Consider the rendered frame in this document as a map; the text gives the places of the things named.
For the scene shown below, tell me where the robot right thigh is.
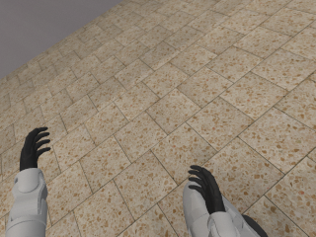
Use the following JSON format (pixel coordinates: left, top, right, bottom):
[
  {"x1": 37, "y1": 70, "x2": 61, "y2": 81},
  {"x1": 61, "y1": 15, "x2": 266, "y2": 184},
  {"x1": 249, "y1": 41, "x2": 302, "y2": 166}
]
[{"x1": 183, "y1": 181, "x2": 210, "y2": 237}]

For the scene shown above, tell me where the robot right forearm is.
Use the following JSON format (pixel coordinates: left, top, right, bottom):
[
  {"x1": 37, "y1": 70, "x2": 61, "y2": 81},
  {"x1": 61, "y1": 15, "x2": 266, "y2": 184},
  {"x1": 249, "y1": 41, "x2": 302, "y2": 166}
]
[{"x1": 206, "y1": 211, "x2": 242, "y2": 237}]

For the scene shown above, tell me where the robot right shin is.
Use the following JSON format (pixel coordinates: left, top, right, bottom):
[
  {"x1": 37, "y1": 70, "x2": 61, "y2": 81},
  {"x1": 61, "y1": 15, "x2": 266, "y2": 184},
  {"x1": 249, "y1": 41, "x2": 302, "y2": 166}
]
[{"x1": 196, "y1": 177, "x2": 261, "y2": 237}]

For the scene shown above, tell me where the robot left hand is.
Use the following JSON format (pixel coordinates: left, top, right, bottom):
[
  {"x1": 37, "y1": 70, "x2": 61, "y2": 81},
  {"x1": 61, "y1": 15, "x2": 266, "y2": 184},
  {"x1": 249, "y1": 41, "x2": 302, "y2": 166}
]
[{"x1": 19, "y1": 126, "x2": 51, "y2": 172}]

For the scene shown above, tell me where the robot left forearm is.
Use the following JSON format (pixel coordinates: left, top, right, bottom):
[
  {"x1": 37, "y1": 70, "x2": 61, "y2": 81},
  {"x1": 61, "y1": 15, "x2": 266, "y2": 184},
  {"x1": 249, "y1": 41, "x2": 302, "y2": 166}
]
[{"x1": 5, "y1": 168, "x2": 48, "y2": 237}]

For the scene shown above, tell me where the robot right hand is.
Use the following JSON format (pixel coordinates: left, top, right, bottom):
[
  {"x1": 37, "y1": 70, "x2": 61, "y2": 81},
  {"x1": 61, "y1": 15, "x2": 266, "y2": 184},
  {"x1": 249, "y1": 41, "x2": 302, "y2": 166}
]
[{"x1": 188, "y1": 165, "x2": 226, "y2": 215}]

